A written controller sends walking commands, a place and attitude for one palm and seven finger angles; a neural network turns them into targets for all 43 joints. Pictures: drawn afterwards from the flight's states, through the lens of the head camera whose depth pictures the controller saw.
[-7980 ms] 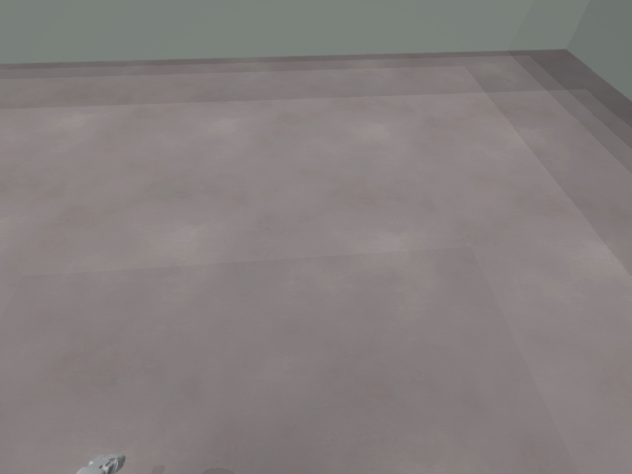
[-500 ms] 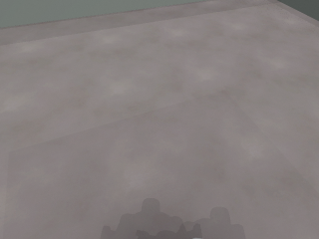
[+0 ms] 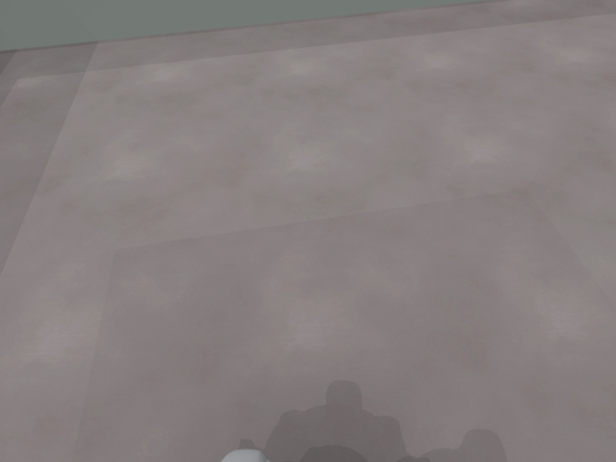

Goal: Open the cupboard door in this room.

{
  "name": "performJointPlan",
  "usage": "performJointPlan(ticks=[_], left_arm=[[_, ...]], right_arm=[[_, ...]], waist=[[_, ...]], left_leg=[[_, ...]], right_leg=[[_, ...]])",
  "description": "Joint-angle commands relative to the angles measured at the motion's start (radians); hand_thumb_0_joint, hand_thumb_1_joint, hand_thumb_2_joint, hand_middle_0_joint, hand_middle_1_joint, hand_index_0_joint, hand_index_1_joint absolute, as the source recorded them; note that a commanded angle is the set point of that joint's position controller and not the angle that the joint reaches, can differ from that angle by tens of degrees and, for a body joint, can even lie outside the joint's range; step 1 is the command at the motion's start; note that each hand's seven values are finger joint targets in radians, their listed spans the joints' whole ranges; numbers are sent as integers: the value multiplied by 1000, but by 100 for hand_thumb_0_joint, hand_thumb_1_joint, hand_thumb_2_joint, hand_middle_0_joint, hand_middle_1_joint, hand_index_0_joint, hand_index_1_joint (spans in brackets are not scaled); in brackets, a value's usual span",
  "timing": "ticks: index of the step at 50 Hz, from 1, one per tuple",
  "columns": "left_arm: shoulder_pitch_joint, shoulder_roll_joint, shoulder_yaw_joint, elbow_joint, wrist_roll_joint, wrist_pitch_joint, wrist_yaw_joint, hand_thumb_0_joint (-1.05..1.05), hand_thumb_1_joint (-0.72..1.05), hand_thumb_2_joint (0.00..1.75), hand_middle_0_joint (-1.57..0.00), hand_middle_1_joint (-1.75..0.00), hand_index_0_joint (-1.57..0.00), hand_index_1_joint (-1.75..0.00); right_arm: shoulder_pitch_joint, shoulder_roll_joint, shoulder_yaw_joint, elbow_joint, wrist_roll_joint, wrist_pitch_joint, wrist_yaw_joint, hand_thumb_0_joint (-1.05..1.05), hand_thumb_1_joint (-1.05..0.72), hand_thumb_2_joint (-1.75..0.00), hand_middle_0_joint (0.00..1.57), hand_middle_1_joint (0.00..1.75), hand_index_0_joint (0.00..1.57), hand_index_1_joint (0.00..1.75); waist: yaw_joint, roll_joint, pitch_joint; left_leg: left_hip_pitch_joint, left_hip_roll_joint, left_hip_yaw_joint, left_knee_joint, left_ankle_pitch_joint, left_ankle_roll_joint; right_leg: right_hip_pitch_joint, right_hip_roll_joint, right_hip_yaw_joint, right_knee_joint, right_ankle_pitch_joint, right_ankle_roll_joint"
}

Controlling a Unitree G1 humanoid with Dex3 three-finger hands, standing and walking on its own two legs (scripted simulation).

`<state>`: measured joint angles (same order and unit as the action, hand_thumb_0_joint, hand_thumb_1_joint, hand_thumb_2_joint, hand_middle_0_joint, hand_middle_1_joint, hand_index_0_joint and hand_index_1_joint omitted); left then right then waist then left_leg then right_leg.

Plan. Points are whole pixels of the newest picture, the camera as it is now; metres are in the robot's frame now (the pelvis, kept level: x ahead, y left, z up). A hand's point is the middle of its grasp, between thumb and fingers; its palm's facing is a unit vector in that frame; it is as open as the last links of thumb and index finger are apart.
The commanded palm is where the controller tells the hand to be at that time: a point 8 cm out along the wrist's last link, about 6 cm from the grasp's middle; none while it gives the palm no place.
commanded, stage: turn or walk to find it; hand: left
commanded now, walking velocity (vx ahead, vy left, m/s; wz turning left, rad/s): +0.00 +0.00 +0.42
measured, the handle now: out of the picture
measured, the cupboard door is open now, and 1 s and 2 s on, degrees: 0 0 0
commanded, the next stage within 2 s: none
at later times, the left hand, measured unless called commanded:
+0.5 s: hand out of the picture +0.04 +0.24 -0.16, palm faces +0.21 -0.94 -0.27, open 7.4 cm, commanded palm none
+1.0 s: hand out of the picture -0.10 +0.22 -0.19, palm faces +0.46 -0.86 -0.24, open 7.4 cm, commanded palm none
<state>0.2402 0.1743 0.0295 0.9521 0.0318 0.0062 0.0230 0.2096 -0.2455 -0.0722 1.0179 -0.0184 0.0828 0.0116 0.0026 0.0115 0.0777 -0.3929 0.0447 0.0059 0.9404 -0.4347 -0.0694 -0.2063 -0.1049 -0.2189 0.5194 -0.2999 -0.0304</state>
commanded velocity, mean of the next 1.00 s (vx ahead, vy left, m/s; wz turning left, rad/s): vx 0.00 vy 0.00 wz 0.42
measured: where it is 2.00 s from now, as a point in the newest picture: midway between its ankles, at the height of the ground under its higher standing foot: outside the picture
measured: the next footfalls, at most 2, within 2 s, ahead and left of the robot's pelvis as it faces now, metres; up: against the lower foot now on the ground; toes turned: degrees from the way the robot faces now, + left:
left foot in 0.12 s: +0.01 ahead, +0.15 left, +0.00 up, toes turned +8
right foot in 0.54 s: +0.05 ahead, -0.10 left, +0.00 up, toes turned +8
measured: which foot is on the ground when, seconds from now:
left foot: up 0.00-0.10, down 0.12-0.54, up 0.56-0.94, down 0.96-1.00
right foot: down 0.00-0.12, up 0.14-0.52, down 0.54-0.96, up 0.98-1.00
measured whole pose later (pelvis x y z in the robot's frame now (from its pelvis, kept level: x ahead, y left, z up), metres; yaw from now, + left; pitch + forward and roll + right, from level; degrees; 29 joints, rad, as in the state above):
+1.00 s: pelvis -0.04 +0.02 -0.02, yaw +26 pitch -1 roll +0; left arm 0.25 0.24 0.05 0.98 0.02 0.05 0.02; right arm 0.15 -0.21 -0.05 0.97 -0.02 0.03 0.01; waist 0.02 -0.06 0.09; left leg -0.28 0.02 0.08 0.62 -0.32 0.01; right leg -0.31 -0.16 -0.20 0.77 -0.47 0.05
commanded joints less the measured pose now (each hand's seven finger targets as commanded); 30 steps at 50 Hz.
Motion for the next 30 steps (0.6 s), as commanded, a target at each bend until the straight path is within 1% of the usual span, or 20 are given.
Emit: performJointPlan(ticks=[1, 3, 4, 5, 6, 7, 8, 9, 10, 12, 16, 21, 23, 24, 25, 26, 27, 28, 29, 30], left_arm=[[62, 237, 69, -28, 1, -10, 10, 0, 90, 90, -20, -30, -20, -30], [43, 243, 72, -25, -4, -4, 9, 0, 90, 90, -20, -30, -20, -30], [37, 236, 70, -25, -10, 0, 7, 0, 90, 90, -20, -30, -20, -30], [39, 209, 66, -32, -19, 7, 3, 0, 90, 90, -20, -30, -20, -30], [43, 147, 52, -63, -22, 11, -4, 0, 90, 90, -20, -30, -20, -30], [-15, 131, 37, -95, -14, 21, -1, 0, 90, 90, -20, -30, -20, -30], [-63, 134, 40, -88, -13, 33, 7, 0, 90, 90, -20, -30, -20, -30], [-81, 147, 48, -80, -17, 33, 1, 0, 90, 90, -20, -30, -20, -30], [-61, 148, 50, -64, -18, 31, -5, 0, 90, 90, -20, -30, -20, -30], [-26, 145, 48, -43, -16, 27, -13, 0, 90, 90, -20, -30, -20, -30], [-53, 138, 44, -60, -19, 27, -9, 0, 90, 90, -20, -30, -20, -30], [-67, 121, 38, -93, -23, 20, -7, 0, 90, 90, -20, -30, -20, -30], [-21, 121, 38, -86, -25, 12, -5, 0, 90, 90, -20, -30, -20, -30], [17, 128, 41, -76, -25, 5, -3, 0, 90, 90, -20, -30, -20, -30], [51, 151, 46, -70, -21, -5, 0, 0, 90, 90, -20, -30, -20, -30], [77, 228, 60, -69, -8, -16, 8, 0, 90, 90, -20, -30, -20, -30], [84, 294, 72, -78, -1, -17, 10, 0, 90, 90, -20, -30, -20, -30], [69, 275, 74, -86, -12, -19, 13, 0, 90, 90, -20, -30, -20, -30], [7, 252, 67, -97, -12, -15, 13, 0, 90, 90, -20, -30, -20, -30], [-41, 217, 57, -108, -13, -15, 11, 0, 90, 90, -20, -30, -20, -30]], right_arm=[[-85, -34, 3, -111, 12, -44, -1, 0, -90, -90, 20, 30, 20, 30], [-39, -42, 5, -101, 11, -52, -4, 0, -90, -90, 20, 30, 20, 30], [-12, -54, 4, -94, 9, -58, -4, 0, -90, -90, 20, 30, 20, 30], [23, -105, -7, -91, 5, -68, -2, 0, -90, -90, 20, 30, 20, 30], [48, -198, -28, -98, -1, -72, -4, 0, -90, -90, 20, 30, 20, 30], [92, -237, -37, -88, -1, -64, -13, 0, -90, -90, 20, 30, 20, 30], [91, -215, -33, -74, -2, -69, -25, 0, -90, -90, 20, 30, 20, 30], [41, -188, -25, -84, -3, -66, -32, 0, -90, -90, 20, 30, 20, 30], [-18, -162, -15, -100, -3, -68, -33, 0, -90, -90, 20, 30, 20, 30], [-47, -147, -9, -115, 0, -77, -31, 0, -90, -90, 20, 30, 20, 30], [-9, -152, -15, -111, 0, -76, -29, 0, -90, -90, 20, 30, 20, 30], [-15, -163, -28, -124, -8, -64, -23, 0, -90, -90, 20, 30, 20, 30], [-34, -161, -32, -132, -7, -61, -21, 0, -90, -90, 20, 30, 20, 30], [-44, -159, -33, -138, -4, -60, -20, 0, -90, -90, 20, 30, 20, 30], [-43, -138, -32, -143, 2, -61, -17, 0, -90, -90, 20, 30, 20, 30], [-27, -84, -27, -154, 12, -62, -10, 0, -90, -90, 20, 30, 20, 30], [-45, -44, -18, -186, 8, -61, -8, 0, -90, -90, 20, 30, 20, 30], [-58, -87, -30, -176, -2, -42, -12, 0, -90, -90, 20, 30, 20, 30], [-58, -87, -36, -158, -1, -33, -8, 0, -90, -90, 20, 30, 20, 30], [-42, -85, -36, -136, -4, -30, -1, 0, -90, -90, 20, 30, 20, 30]], waist=[[46, -213, -103], [18, -199, -122], [-2, -169, -127], [-24, -40, -154], [-34, 247, -159], [-65, 247, -140], [-71, 271, -135], [-53, 237, -90], [-24, 199, -74], [-7, 144, -84], [-24, 116, -88], [-30, 154, -98], [-6, 152, -120], [14, 136, -133], [31, 77, -150], [39, -115, -161], [54, -297, -130], [56, -286, -114], [27, -221, -56], [2, -165, -24]], left_leg=[[-6, -15, 63, -195, -35, 16], [95, -21, 90, -340, 68, 26], [187, -19, 92, -464, 179, 36], [325, 53, 2, -562, 327, 67], [441, 287, -290, -587, 628, 164], [377, 380, -340, -607, 746, 260], [326, 337, -324, -612, 715, 256], [289, 293, -282, -609, 669, 251], [269, 249, -222, -603, 657, 240], [266, 200, -160, -599, 673, 219], [289, 197, -192, -597, 686, 234], [243, 183, -259, -569, 630, 236], [209, 163, -275, -529, 635, 222], [168, 139, -267, -489, 595, 197], [104, 91, -242, -428, 497, 151], [-67, -6, -137, -277, 252, 87], [-184, -108, -40, -64, -139, 43], [-160, -65, -109, 103, -151, 48], [-166, -54, -110, 219, -95, 48], [-175, -39, -101, 273, -25, 42]], right_leg=[[153, -266, 185, -104, 531, -115], [109, -258, 149, -50, 498, -78], [52, -233, 109, 6, 441, -36], [-64, -183, 64, 136, 305, 19], [-304, -56, 22, 328, -138, 91], [-337, -22, 90, 479, -349, 99], [-340, -22, 170, 550, -315, 100], [-356, -24, 190, 595, -247, 97], [-348, -24, 193, 604, -183, 100], [-316, -14, 182, 593, -128, 108], [-293, 5, 182, 493, -134, 118], [-185, 46, 166, 266, -153, 108], [-97, 67, 156, 123, -82, 102], [-11, 69, 149, 7, 12, 100], [94, 37, 169, -129, 117, 94], [230, -149, 346, -198, 179, 40], [203, -361, 530, -224, 311, -79], [77, -374, 532, -252, 254, -124], [5, -328, 487, -266, 161, -122], [-17, -271, 397, -252, 156, -98]])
